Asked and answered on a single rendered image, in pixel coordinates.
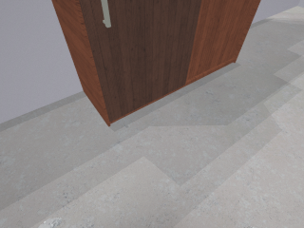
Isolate robot left hand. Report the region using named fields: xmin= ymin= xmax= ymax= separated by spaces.
xmin=37 ymin=218 xmax=62 ymax=228

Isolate wardrobe door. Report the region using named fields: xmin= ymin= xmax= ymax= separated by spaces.
xmin=79 ymin=0 xmax=202 ymax=122
xmin=186 ymin=0 xmax=256 ymax=81

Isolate handle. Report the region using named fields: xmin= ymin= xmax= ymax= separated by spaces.
xmin=101 ymin=0 xmax=111 ymax=28

